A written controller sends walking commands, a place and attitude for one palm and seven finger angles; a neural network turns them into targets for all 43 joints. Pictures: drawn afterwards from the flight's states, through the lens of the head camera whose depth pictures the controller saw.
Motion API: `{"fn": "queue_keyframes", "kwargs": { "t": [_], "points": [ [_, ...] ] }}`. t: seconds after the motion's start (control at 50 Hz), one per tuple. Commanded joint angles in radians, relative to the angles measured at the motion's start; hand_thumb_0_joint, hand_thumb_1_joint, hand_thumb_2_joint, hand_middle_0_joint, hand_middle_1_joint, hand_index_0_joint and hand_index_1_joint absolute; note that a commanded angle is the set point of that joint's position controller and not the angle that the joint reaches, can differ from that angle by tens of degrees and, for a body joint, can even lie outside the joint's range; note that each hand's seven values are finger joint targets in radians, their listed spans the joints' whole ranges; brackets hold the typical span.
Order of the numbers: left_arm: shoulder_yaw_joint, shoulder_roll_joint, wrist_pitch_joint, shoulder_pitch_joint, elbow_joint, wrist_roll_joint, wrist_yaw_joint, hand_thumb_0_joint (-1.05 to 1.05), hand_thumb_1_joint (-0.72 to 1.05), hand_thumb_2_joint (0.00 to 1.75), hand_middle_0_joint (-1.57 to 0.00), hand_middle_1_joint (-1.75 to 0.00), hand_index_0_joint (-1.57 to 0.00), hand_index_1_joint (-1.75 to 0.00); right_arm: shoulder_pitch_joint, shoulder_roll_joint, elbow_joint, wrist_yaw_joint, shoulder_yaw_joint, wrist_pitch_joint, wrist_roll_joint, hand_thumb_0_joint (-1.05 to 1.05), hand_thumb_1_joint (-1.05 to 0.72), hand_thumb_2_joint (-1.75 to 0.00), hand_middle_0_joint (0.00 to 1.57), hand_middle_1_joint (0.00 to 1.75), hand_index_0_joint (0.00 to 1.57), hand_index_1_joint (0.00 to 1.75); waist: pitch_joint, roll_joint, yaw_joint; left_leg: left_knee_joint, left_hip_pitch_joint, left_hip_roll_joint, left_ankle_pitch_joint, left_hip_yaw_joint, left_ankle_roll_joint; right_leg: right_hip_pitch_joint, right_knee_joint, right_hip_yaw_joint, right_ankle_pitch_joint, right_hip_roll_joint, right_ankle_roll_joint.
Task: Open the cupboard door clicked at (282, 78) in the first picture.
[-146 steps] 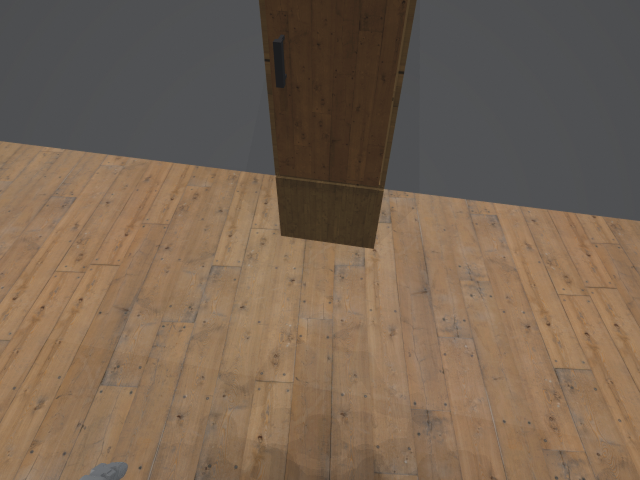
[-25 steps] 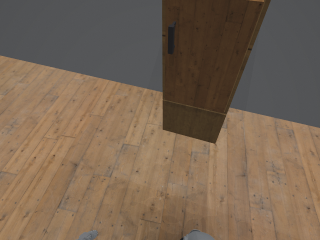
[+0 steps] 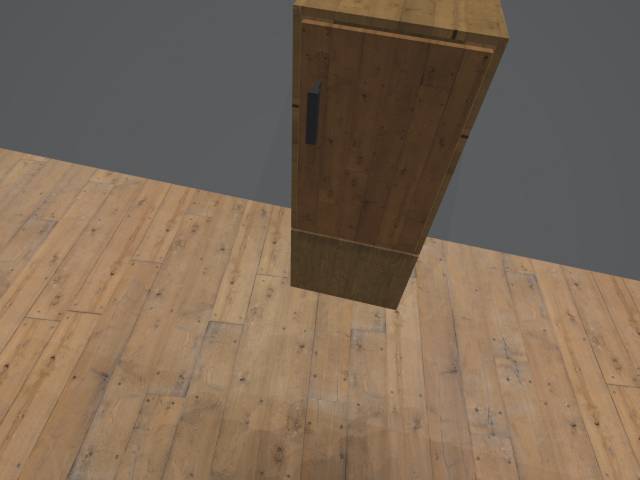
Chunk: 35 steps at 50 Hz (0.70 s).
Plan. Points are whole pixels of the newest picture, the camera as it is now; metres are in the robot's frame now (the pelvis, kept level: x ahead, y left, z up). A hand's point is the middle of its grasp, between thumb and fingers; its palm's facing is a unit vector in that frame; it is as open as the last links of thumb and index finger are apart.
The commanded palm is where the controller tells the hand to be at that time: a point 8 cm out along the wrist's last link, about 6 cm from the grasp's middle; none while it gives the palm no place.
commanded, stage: take the last steps up to it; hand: left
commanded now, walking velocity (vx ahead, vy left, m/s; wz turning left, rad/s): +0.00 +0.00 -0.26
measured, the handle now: (314, 112) +0.82 +0.09 +0.01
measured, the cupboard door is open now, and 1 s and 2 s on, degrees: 0 0 0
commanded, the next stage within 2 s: come to a stop and stand still in 0.86 s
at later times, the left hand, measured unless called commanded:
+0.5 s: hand out of the picture +0.06 +0.15 -0.18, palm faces -0.03 -0.99 -0.15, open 7.4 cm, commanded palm none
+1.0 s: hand (261, 353) +0.34 +0.13 -0.17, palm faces -0.12 -0.97 -0.22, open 7.4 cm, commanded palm none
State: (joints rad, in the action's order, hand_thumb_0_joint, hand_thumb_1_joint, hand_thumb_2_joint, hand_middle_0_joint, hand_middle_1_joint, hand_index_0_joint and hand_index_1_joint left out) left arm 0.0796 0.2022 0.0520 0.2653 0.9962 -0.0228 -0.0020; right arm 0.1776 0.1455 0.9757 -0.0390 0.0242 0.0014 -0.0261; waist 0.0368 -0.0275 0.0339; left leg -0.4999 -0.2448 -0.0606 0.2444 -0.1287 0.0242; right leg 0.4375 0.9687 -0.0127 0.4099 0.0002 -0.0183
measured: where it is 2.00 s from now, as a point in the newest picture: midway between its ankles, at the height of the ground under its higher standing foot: outside the picture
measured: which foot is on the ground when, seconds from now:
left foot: down 0.00-0.22, up 0.24-0.54, down 0.56-0.98, up 1.00-1.00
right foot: up 0.00-0.20, down 0.22-0.56, up 0.58-0.96, down 0.98-1.00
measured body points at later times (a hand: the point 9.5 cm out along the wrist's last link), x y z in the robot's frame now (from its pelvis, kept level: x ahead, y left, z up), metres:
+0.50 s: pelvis +0.07 -0.01 +0.00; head +0.09 -0.01 +0.45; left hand +0.06 +0.20 -0.16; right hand +0.08 -0.25 -0.15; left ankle +0.14 +0.10 -0.72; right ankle -0.01 -0.14 -0.74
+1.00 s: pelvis +0.22 -0.04 -0.01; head +0.24 -0.07 +0.44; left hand +0.34 +0.18 -0.15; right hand +0.12 -0.21 -0.18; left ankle +0.16 +0.10 -0.74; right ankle +0.28 -0.14 -0.74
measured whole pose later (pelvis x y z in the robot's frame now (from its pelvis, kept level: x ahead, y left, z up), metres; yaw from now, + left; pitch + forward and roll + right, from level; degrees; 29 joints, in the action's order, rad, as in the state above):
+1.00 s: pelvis +0.22 -0.04 -0.01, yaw -7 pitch -1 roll +2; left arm 0.05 0.14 -0.03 0.15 1.02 -0.03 0.00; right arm 0.41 0.10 1.16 -0.02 0.04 0.03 -0.02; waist 0.06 0.02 -0.04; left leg -0.55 -0.11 -0.07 0.40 -0.17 -0.02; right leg 0.36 0.60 -0.12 0.23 0.07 0.03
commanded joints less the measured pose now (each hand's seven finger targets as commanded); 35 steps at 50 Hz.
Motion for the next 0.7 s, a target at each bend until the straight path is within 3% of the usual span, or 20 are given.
{"fn": "queue_keyframes", "kwargs": {
  "t": [0.0,0.06,0.1,0.14,0.16,0.18,0.2,0.22,0.24,0.28,0.32,0.44,0.48,0.5,0.52,0.54,0.56,0.6,0.62,0.68],
  "points": [
    [0.006,0.034,-0.016,0.019,-0.053,0.002,-0.001,0.0,0.9,0.9,-0.2,-0.3,-0.2,-0.3,0.051,0.168,-0.031,-0.006,0.042,0.025,0.0,0.0,-0.9,-0.9,0.2,0.3,0.2,0.3,-0.047,0.169,-0.032,0.188,0.123,-0.238,-0.402,0.138,0.124,0.035,-0.021,-0.021,0.022,0.039,-0.024],
    [-0.007,0.026,-0.023,-0.035,-0.065,0.004,0.002,0.0,0.9,0.9,-0.2,-0.3,-0.2,-0.3,0.107,0.188,0.004,-0.003,0.054,0.017,-0.002,0.0,-0.9,-0.9,0.2,0.3,0.2,0.3,-0.068,0.189,-0.069,0.135,0.184,-0.252,-0.522,0.14,0.13,-0.03,-0.204,-0.052,0.054,0.033,-0.017],
    [-0.011,0.017,-0.033,-0.007,-0.051,0.003,-0.001,0.0,0.9,0.9,-0.2,-0.3,-0.2,-0.3,0.12,0.207,0.02,0.003,0.058,0.013,-0.004,0.0,-0.9,-0.9,0.2,0.3,0.2,0.3,-0.089,0.206,-0.063,0.12,0.17,-0.26,-0.39,0.141,0.118,-0.107,-0.303,-0.079,0.023,0.015,-0.005],
    [-0.013,0.022,-0.047,0.052,-0.02,-0.001,-0.005,0.0,0.9,0.9,-0.2,-0.3,-0.2,-0.3,0.108,0.204,0.026,0.009,0.057,0.011,0.001,0.0,-0.9,-0.9,0.2,0.3,0.2,0.3,-0.088,0.172,-0.028,0.067,0.08,-0.227,-0.168,0.115,0.071,-0.257,-0.5,-0.103,-0.118,0.006,0.007],
    [-0.008,0.057,-0.058,0.09,-0.003,-0.004,-0.001,0.0,0.9,0.9,-0.2,-0.3,-0.2,-0.3,0.102,0.173,0.028,0.017,0.052,0.015,0.008,0.0,-0.9,-0.9,0.2,0.3,0.2,0.3,-0.093,0.092,-0.007,-0.022,-0.036,-0.18,-0.042,0.077,0.025,-0.392,-0.603,-0.032,-0.158,0.058,0.031],
    [0.005,0.141,-0.071,0.147,0.021,-0.01,0.009,0.0,0.9,0.9,-0.2,-0.3,-0.2,-0.3,0.083,0.1,0.001,0.024,0.034,0.02,0.016,0.0,-0.9,-0.9,0.2,0.3,0.2,0.3,-0.076,-0.159,0.018,-0.216,-0.264,-0.073,0.2,-0.045,-0.038,-0.524,-0.698,0.237,-0.138,0.271,0.11],
    [0.009,0.198,-0.069,0.197,0.031,-0.002,0.012,0.0,0.9,0.9,-0.2,-0.3,-0.2,-0.3,-0.014,0.103,-0.041,0.031,0.028,0.016,0.007,0.0,-0.9,-0.9,0.2,0.3,0.2,0.3,-0.006,-0.212,0.066,-0.366,-0.389,-0.027,0.376,-0.003,-0.054,-0.465,-0.759,0.384,-0.106,0.391,0.206],
    [0.009,0.175,-0.081,0.212,0.047,-0.001,0.019,0.0,0.9,0.9,-0.2,-0.3,-0.2,-0.3,-0.051,0.115,-0.047,0.032,0.03,0.012,-0.001,0.0,-0.9,-0.9,0.2,0.3,0.2,0.3,0.023,-0.241,0.068,-0.453,-0.437,-0.041,0.323,0.067,-0.046,-0.436,-0.772,0.415,-0.121,0.373,0.232],
    [0.003,0.151,-0.087,0.195,0.056,-0.001,0.021,0.0,0.9,0.9,-0.2,-0.3,-0.2,-0.3,-0.052,0.122,-0.036,0.036,0.034,0.014,-0.001,0.0,-0.9,-0.9,0.2,0.3,0.2,0.3,0.047,-0.204,0.051,-0.517,-0.459,-0.047,0.267,0.084,-0.044,-0.432,-0.764,0.39,-0.142,0.355,0.24],
    [-0.008,0.11,-0.093,0.129,0.041,-0.005,0.024,0.0,0.9,0.9,-0.2,-0.3,-0.2,-0.3,-0.003,0.111,-0.001,0.046,0.039,0.019,-0.002,0.0,-0.9,-0.9,0.2,0.3,0.2,0.3,0.063,-0.103,0.004,-0.526,-0.415,-0.071,0.179,0.077,-0.051,-0.377,-0.737,0.243,-0.187,0.309,0.217],
    [-0.011,0.108,-0.102,0.098,0.034,-0.007,0.022,0.0,0.9,0.9,-0.2,-0.3,-0.2,-0.3,0.024,0.09,0.01,0.053,0.04,0.017,0.001,0.0,-0.9,-0.9,0.2,0.3,0.2,0.3,0.076,-0.1,-0.018,-0.453,-0.334,-0.066,0.136,0.049,-0.059,-0.295,-0.75,0.171,-0.208,0.285,0.199],
    [-0.005,0.124,-0.108,0.12,0.074,-0.006,0.017,0.0,0.9,0.9,-0.2,-0.3,-0.2,-0.3,0.022,0.071,0.0,0.064,0.037,0.034,0.009,0.0,-0.9,-0.9,0.2,0.3,0.2,0.3,0.088,-0.128,-0.021,-0.198,-0.186,-0.035,0.063,0.013,-0.046,-0.252,-0.74,0.125,-0.158,0.262,0.171],
    [0.0,0.123,-0.102,0.094,0.075,-0.003,0.015,0.0,0.9,0.9,-0.2,-0.3,-0.2,-0.3,0.112,0.078,0.027,0.058,0.039,0.043,0.008,0.0,-0.9,-0.9,0.2,0.3,0.2,0.3,0.069,-0.078,-0.064,-0.084,-0.018,-0.007,0.001,-0.018,-0.039,-0.185,-0.673,0.084,-0.083,0.226,0.145],
    [0.001,0.104,-0.098,0.089,0.074,0.001,0.012,0.0,0.9,0.9,-0.2,-0.3,-0.2,-0.3,0.194,0.096,0.057,0.051,0.043,0.052,0.004,0.0,-0.9,-0.9,0.2,0.3,0.2,0.3,0.035,-0.007,-0.094,-0.011,0.115,0.008,-0.006,-0.021,-0.037,-0.139,-0.56,0.047,-0.105,0.178,0.124],
    [-0.007,0.058,-0.094,0.108,0.065,0.006,0.006,0.0,0.9,0.9,-0.2,-0.3,-0.2,-0.3,0.304,0.167,0.09,0.038,0.058,0.061,-0.004,0.0,-0.9,-0.9,0.2,0.3,0.2,0.3,-0.021,0.171,-0.13,0.083,0.261,-0.101,0.085,0.149,0.003,-0.041,-0.324,-0.016,-0.102,0.096,0.086],
    [-0.015,-0.002,-0.093,0.116,0.04,0.013,0.0,0.0,0.9,0.9,-0.2,-0.3,-0.2,-0.3,0.419,0.264,0.112,0.028,0.077,0.062,-0.013,0.0,-0.9,-0.9,0.2,0.3,0.2,0.3,-0.076,0.402,-0.149,0.247,0.331,-0.336,0.169,0.486,0.091,0.101,-0.021,-0.126,0.133,-0.016,0.041],
    [-0.016,0.023,-0.089,0.066,0.01,0.003,0.005,0.0,0.9,0.9,-0.2,-0.3,-0.2,-0.3,0.423,0.264,0.113,0.019,0.073,0.051,-0.009,0.0,-0.9,-0.9,0.2,0.3,0.2,0.3,-0.05,0.359,-0.15,0.33,0.271,-0.392,0.331,0.605,0.143,0.171,0.164,-0.028,0.181,0.005,0.057],
    [-0.014,0.014,-0.096,-0.016,0.014,-0.001,-0.006,0.0,0.9,0.9,-0.2,-0.3,-0.2,-0.3,0.301,0.166,0.087,0.012,0.048,0.058,-0.003,0.0,-0.9,-0.9,0.2,0.3,0.2,0.3,0.069,0.147,-0.116,0.341,0.118,-0.341,0.269,0.484,0.151,0.226,0.274,0.013,0.007,0.088,0.066],
    [-0.013,0.001,-0.095,-0.001,0.027,-0.006,-0.012,0.0,0.9,0.9,-0.2,-0.3,-0.2,-0.3,0.259,0.122,0.079,0.009,0.036,0.069,-0.003,0.0,-0.9,-0.9,0.2,0.3,0.2,0.3,0.073,0.104,-0.087,0.339,0.085,-0.303,0.153,0.388,0.133,0.192,0.245,0.017,-0.049,0.108,0.057],
    [-0.02,-0.026,-0.077,0.062,0.053,-0.004,-0.012,0.0,0.9,0.9,-0.2,-0.3,-0.2,-0.3,0.23,0.097,0.091,0.003,0.022,0.087,0.005,0.0,-0.9,-0.9,0.2,0.3,0.2,0.3,0.017,0.137,-0.038,0.31,0.083,-0.236,-0.169,0.195,0.12,0.094,0.119,-0.016,-0.098,0.112,0.026]
  ]
}}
